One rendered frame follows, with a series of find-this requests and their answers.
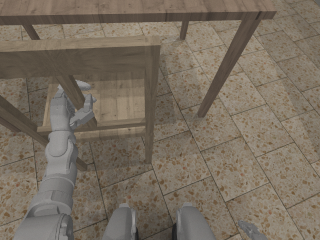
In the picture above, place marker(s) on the left robot upper arm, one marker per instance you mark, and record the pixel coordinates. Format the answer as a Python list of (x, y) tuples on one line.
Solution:
[(46, 227)]

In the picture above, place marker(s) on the table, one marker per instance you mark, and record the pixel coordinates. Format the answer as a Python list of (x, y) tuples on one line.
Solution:
[(52, 12)]

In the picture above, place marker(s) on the robot left hand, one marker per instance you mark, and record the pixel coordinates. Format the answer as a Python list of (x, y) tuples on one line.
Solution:
[(62, 109)]

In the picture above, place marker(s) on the left robot thigh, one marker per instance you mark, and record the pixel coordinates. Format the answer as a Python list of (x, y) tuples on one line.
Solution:
[(122, 224)]

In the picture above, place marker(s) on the right robot shin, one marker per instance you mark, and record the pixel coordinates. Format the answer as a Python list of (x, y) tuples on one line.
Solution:
[(182, 237)]

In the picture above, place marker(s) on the robot left forearm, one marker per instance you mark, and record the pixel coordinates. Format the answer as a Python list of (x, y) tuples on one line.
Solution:
[(56, 188)]

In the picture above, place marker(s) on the robot right hand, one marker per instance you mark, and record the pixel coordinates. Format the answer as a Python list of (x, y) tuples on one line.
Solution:
[(251, 230)]

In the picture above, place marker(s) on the chair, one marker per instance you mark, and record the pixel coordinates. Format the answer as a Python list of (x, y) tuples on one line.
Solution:
[(122, 72)]

